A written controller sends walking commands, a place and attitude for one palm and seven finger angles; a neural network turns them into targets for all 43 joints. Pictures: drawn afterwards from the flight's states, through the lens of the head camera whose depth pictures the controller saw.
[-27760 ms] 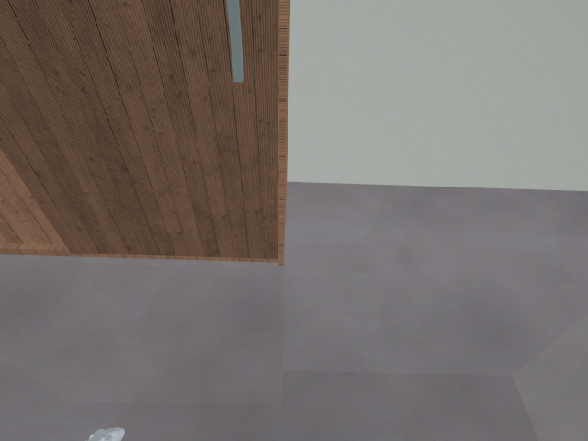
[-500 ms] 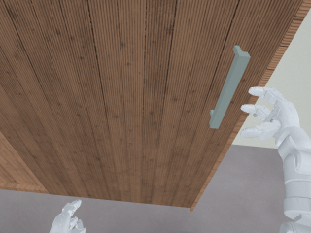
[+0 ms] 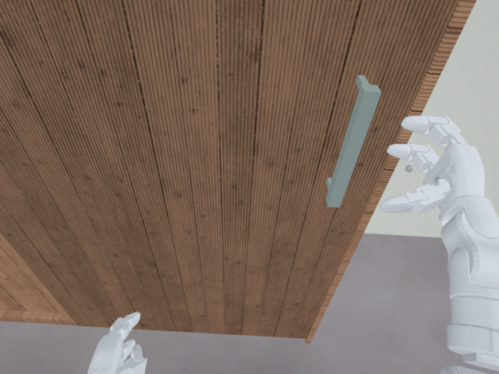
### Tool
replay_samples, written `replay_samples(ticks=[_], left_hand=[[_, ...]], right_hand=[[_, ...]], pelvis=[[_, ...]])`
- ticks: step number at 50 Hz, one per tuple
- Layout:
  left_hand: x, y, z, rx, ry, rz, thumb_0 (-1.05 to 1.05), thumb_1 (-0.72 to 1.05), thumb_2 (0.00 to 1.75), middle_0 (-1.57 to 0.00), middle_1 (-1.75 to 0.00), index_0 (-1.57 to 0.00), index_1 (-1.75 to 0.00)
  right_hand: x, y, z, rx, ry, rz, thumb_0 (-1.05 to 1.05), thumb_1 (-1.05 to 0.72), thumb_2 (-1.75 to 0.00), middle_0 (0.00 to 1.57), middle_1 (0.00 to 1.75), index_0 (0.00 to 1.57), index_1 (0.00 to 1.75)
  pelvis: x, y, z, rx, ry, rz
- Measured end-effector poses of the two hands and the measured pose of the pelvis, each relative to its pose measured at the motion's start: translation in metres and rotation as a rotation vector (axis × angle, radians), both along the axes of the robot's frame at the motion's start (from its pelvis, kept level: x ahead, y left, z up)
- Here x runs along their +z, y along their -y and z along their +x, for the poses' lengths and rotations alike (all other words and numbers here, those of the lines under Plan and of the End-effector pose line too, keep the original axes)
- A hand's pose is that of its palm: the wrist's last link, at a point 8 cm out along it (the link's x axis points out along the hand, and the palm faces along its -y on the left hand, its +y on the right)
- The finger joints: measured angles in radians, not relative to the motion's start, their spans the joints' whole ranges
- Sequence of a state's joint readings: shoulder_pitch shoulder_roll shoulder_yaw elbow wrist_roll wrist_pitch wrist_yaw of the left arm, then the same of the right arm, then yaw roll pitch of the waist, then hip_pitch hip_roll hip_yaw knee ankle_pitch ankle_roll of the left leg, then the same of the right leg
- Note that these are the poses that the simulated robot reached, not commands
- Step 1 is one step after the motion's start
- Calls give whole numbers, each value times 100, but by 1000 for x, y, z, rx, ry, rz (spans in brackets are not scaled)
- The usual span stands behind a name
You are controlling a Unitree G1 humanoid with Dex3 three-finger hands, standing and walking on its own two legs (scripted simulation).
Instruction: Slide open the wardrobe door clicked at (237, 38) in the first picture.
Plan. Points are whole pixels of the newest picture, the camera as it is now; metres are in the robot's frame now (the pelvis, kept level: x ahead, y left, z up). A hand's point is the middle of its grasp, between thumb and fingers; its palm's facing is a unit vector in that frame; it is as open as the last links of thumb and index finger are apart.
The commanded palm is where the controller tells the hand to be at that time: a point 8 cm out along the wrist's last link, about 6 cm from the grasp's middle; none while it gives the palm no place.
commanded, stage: feel for the door with the fingertips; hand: right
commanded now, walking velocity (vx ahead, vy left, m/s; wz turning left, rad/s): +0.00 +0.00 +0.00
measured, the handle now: (346, 146) +0.43 -0.13 +0.19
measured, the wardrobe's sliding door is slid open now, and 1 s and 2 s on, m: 0.00 0.00 0.00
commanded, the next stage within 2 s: slide the fingers in behind the handle in 0.72 s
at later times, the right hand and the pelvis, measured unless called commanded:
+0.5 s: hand (376, 169) +0.37 -0.16 +0.20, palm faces +0.03 +1.00 -0.02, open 14.0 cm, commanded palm +0.35 -0.22 +0.20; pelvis -0.01 +0.01 +0.00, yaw +0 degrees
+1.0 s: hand (374, 159) +0.39 -0.17 +0.20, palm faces +0.02 +1.00 +0.01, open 13.7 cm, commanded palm +0.36 -0.22 +0.20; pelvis +0.00 +0.01 +0.00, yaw +1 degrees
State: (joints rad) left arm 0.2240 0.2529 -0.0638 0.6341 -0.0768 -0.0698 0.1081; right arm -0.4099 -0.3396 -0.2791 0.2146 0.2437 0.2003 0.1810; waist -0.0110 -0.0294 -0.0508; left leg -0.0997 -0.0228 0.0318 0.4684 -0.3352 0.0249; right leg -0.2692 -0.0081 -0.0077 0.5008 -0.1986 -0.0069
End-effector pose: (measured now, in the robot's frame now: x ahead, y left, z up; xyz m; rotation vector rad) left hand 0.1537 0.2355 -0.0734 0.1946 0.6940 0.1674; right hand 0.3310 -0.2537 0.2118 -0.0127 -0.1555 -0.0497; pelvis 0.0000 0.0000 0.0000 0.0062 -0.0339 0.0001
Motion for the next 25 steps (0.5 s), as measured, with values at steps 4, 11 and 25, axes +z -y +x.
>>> replay_samples(ticks=[4,11,25], left_hand=[[-1,4,5,-7,5,-16,1,90,90,-20,-30,-20,-30],[-2,7,5,-7,16,-36,1,90,90,-20,-30,-20,-30],[-8,-9,-9,15,-53,-12,1,90,90,-20,-30,-20,-30]], right_hand=[[2,-10,7,43,-87,-12,-1,51,-30,30,120,30,121],[-23,-42,6,87,-177,23,-1,51,-30,30,120,30,120],[-12,-36,16,14,-188,-6,-1,51,-30,30,120,31,121]], pelvis=[[0,1,-2,-9,1,2],[1,2,-5,0,0,-4],[2,-8,-5,-3,17,-3]])
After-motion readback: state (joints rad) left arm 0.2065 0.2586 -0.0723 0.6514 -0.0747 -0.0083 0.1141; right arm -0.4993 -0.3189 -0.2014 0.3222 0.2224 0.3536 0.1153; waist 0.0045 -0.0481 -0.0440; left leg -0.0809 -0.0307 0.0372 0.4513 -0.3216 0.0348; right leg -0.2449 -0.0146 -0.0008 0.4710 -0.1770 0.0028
